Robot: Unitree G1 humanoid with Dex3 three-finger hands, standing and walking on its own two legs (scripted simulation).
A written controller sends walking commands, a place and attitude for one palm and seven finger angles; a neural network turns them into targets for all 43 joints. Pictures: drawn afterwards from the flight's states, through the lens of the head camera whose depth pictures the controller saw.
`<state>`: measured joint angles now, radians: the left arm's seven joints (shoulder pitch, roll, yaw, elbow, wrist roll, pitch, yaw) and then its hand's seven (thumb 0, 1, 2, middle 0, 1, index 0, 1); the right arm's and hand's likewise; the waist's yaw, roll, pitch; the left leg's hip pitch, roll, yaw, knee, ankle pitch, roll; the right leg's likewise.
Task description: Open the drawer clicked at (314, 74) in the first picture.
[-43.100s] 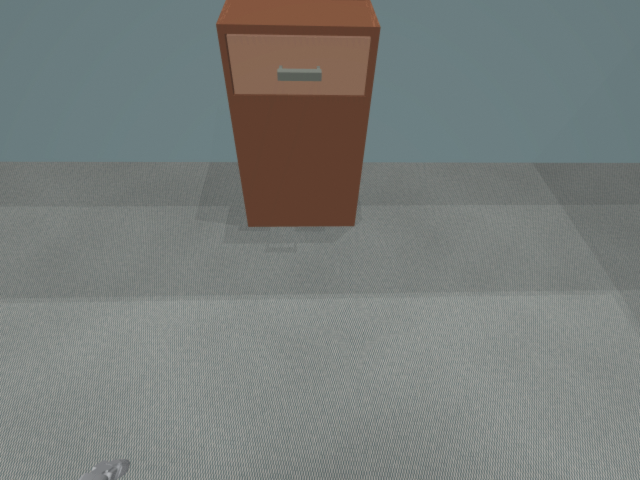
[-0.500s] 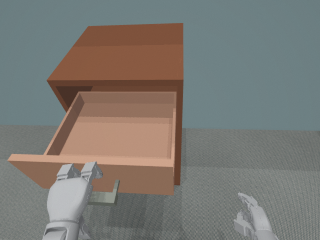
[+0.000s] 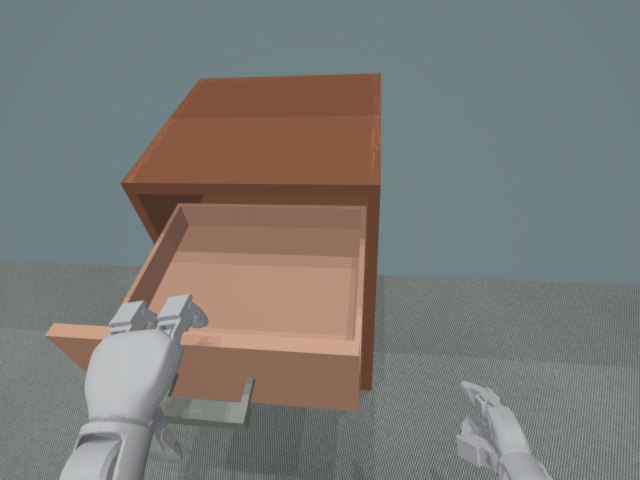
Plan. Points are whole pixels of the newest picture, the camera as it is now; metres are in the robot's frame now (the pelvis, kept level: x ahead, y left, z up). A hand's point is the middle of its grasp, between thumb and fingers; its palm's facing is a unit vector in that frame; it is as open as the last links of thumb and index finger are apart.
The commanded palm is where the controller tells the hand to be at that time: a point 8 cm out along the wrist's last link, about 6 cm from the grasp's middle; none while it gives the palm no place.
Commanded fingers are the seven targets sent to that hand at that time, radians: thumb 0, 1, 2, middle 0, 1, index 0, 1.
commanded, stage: lift the hand off the handle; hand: left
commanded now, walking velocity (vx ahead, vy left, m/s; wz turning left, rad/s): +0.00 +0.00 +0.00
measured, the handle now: (205, 396) +0.22 +0.22 -0.05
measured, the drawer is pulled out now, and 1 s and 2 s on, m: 0.30 0.30 0.30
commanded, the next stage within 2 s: draw the hand back to the body in 0.26 s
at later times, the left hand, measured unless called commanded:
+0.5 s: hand (154, 375) +0.19 +0.22 +0.09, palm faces +0.09 -0.13 -0.99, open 13.8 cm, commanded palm +0.15 +0.22 +0.15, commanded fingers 0.00 -0.50 0.30 -0.30 -1.20 -0.30 -1.20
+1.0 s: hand (119, 375) +0.17 +0.24 +0.11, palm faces +0.13 -0.26 -0.96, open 13.8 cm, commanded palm +0.14 +0.25 +0.17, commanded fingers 0.00 -0.40 0.34 -0.29 -1.13 -0.29 -1.13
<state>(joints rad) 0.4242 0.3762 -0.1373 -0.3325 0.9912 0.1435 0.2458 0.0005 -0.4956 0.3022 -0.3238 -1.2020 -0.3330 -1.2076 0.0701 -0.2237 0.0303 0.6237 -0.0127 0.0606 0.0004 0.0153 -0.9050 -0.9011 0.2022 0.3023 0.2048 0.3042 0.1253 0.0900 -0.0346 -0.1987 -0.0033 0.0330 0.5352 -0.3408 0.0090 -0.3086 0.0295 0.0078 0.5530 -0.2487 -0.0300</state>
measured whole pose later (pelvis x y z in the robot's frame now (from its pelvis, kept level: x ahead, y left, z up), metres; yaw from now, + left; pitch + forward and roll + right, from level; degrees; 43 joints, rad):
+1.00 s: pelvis -0.01 +0.00 +0.01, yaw +1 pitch -3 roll +0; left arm 0.48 0.47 0.04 -0.45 0.72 0.10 0.12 0.00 -0.49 0.30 -0.32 -1.20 -0.32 -1.20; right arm 0.08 -0.25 0.04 0.61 0.01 0.07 -0.02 0.02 -0.91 -0.90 0.20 0.30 0.20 0.30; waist 0.11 0.10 0.01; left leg -0.11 0.00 0.02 0.44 -0.29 0.01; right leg -0.21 0.03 0.00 0.44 -0.19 -0.03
